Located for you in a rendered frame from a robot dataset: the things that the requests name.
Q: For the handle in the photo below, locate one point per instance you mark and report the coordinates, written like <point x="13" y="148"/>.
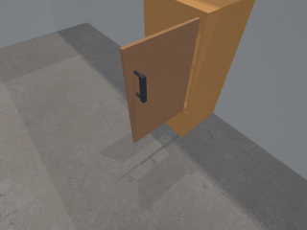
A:
<point x="142" y="86"/>

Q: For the cupboard door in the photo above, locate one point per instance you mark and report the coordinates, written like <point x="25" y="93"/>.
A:
<point x="165" y="58"/>

